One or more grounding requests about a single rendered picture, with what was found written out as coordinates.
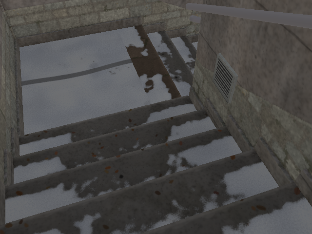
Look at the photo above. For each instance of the stairs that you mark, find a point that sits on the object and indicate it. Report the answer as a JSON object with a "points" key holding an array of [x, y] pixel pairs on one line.
{"points": [[178, 55], [161, 168]]}

